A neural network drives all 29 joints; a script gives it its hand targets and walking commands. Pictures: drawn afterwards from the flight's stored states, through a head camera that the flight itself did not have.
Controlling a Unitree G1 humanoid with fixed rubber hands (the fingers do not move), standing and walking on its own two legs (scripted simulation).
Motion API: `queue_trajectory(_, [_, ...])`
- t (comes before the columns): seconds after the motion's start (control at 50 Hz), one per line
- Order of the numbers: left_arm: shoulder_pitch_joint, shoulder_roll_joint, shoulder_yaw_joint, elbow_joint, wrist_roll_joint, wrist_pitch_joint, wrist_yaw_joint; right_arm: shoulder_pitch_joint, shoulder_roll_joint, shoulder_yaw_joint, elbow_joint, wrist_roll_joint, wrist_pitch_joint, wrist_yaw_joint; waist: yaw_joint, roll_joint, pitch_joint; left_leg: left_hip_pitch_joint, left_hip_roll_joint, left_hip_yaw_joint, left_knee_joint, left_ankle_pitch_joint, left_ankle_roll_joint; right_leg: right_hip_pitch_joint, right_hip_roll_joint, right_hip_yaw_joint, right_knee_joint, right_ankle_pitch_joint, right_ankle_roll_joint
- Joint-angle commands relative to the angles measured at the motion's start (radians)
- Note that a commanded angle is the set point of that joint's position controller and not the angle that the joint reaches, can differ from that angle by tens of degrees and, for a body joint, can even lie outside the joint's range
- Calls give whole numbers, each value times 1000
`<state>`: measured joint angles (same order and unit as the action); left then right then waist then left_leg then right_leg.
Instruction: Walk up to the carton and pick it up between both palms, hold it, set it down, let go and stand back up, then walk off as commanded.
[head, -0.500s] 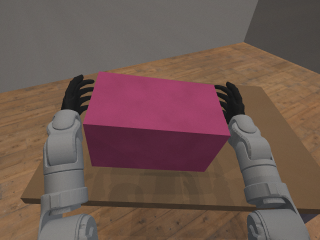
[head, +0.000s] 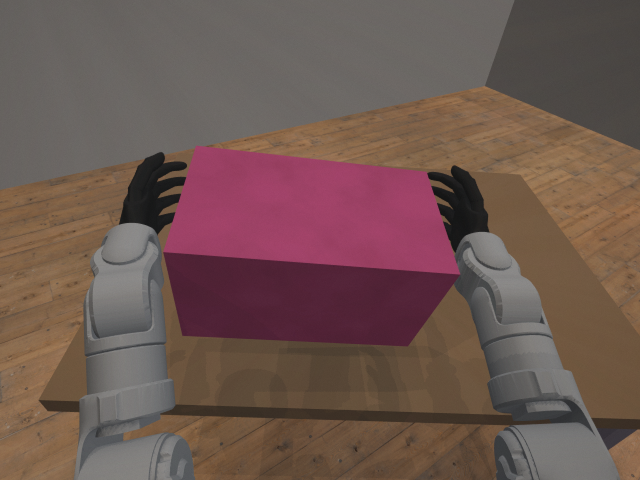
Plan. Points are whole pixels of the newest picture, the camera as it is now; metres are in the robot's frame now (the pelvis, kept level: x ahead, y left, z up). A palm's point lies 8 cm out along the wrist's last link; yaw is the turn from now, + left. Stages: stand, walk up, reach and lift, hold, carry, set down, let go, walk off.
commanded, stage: hold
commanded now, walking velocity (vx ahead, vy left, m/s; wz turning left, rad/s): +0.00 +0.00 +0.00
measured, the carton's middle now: (307, 251) +0.36 +0.00 +0.14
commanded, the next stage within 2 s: none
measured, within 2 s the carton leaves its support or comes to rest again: neither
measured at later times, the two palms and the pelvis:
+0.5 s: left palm (145, 223) +0.35 +0.19 +0.19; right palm (469, 232) +0.35 -0.19 +0.18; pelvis +0.00 +0.00 +0.00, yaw +0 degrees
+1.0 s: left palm (143, 225) +0.35 +0.19 +0.19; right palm (466, 234) +0.35 -0.19 +0.18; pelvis +0.00 +0.00 +0.00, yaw +0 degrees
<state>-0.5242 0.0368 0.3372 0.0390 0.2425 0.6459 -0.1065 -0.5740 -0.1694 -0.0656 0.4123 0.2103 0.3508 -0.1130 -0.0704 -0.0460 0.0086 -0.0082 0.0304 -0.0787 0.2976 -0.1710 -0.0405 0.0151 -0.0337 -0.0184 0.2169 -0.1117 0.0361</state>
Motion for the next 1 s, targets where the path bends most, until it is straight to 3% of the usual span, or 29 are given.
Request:
queue_trajectory(0.0, [-514,-421,-459,-48,-138,-32,-135,-658,483,362,-252,65,-44,148,7,32,-267,-42,-99,112,-48,204,-18,124,90,-51,-12,61,-30])
queue_trajectory(0.06, [-538,-423,-479,-64,-148,-41,-130,-658,483,369,-246,65,-48,151,-3,44,-295,-11,-98,109,-37,242,-26,113,94,-61,-4,62,-33])
queue_trajectory(0.14, [-518,-434,-476,-63,-148,-38,-126,-672,483,378,-265,79,-58,153,9,49,-309,-3,-98,111,-25,285,-28,118,100,-60,1,88,-37])
queue_trajectory(0.16, [-522,-427,-484,-43,-152,-39,-129,-650,472,356,-248,61,-51,149,-21,46,-305,-1,-99,110,-28,256,-29,107,98,-60,-6,67,-33])
queue_trajectory(0.18, [-521,-440,-495,-67,-166,-44,-128,-676,482,366,-283,73,-61,151,-6,39,-338,1,-97,109,-24,273,-28,117,98,-57,-4,84,-35])
queue_trajectory(0.22, [-537,-438,-504,-71,-165,-42,-126,-635,466,346,-244,66,-52,150,-35,57,-319,15,-95,102,-21,280,-37,95,99,-61,-6,79,-34])
queue_trajectory(0.28, [-516,-428,-481,-48,-152,-37,-126,-649,469,353,-246,61,-51,153,-9,46,-297,-2,-96,107,-31,276,-32,105,98,-57,-8,75,-34])
queue_trajectory(0.32, [-499,-425,-475,-41,-144,-36,-127,-655,474,367,-258,70,-54,152,-2,48,-310,1,-99,112,-27,280,-31,117,99,-60,-6,87,-34])
queue_trajectory(0.34, [-531,-432,-493,-62,-154,-42,-126,-649,474,353,-243,69,-52,154,-14,61,-301,2,-95,102,-27,280,-34,106,100,-60,-6,75,-35])
queue_trajectory(0.36, [-536,-431,-481,-75,-141,-42,-123,-670,476,367,-244,78,-56,159,10,69,-313,7,-96,103,-27,290,-34,116,101,-63,0,73,-36])
queue_trajectory(0.44, [-514,-440,-484,-61,-151,-35,-124,-660,478,358,-252,78,-58,157,-4,47,-307,0,-95,108,-26,280,-33,117,98,-56,-11,83,-39])
queue_trajectory(0.46, [-498,-428,-469,-57,-137,-33,-123,-652,475,372,-251,83,-55,157,12,50,-303,2,-98,109,-23,303,-31,126,97,-56,-5,109,-37])
queue_trajectory(0.5, [-523,-425,-486,-80,-158,-42,-122,-653,478,371,-257,88,-56,156,-3,52,-314,5,-96,107,-21,290,-32,118,99,-56,-4,93,-34])
queue_trajectory(0.54, [-507,-427,-476,-70,-143,-35,-118,-663,471,376,-263,88,-61,155,10,57,-311,1,-99,113,-22,294,-32,115,102,-58,-2,97,-36])
queue_trajectory(0.56, [-514,-418,-476,-50,-148,-38,-124,-643,478,366,-252,73,-53,150,-15,23,-297,-10,-100,111,-21,260,-24,114,96,-55,-4,97,-31])
queue_trajectory(0.6, [-529,-397,-452,-21,-138,-41,-131,-656,484,365,-233,59,-47,149,-7,8,-263,-42,-105,121,-43,191,-10,118,88,-57,-7,69,-22])
queue_trajectory(0.64, [-550,-407,-450,-17,-131,-37,-133,-669,480,345,-208,53,-46,153,-7,33,-237,-57,-103,124,-56,155,-12,102,86,-58,-11,20,-28])
queue_trajectory(0.72, [-533,-413,-461,-42,-145,-44,-130,-672,497,374,-241,67,-55,150,10,35,-322,-24,-104,118,-34,240,-14,128,93,-56,5,89,-25])
queue_trajectory(0.74, [-520,-428,-475,-43,-154,-46,-130,-672,498,373,-273,71,-59,144,-7,33,-338,1,-103,116,-19,282,-20,130,94,-54,5,124,-28])
queue_trajectory(0.76, [-523,-426,-477,-55,-153,-45,-128,-677,496,377,-271,72,-59,142,-2,33,-345,10,-103,115,-15,300,-23,131,96,-58,7,128,-27])
queue_trajectory(0.84, [-524,-420,-473,-42,-150,-41,-132,-634,484,360,-232,63,-46,140,-24,44,-314,7,-102,115,-24,263,-26,113,95,-62,0,98,-25])
queue_trajectory(0.86, [-513,-425,-460,-36,-141,-38,-135,-650,482,364,-242,67,-46,142,-5,34,-294,-15,-97,111,-35,245,-20,116,96,-59,-6,81,-29])
queue_trajectory(0.92, [-509,-428,-476,-62,-145,-36,-132,-632,479,363,-236,70,-47,151,-5,60,-292,-1,-96,110,-32,276,-30,113,98,-61,-5,77,-34])
queue_trajectory(0.98, [-536,-440,-493,-76,-156,-46,-124,-671,483,377,-258,87,-58,152,-6,50,-323,13,-97,105,-17,299,-33,108,101,-62,2,86,-33])
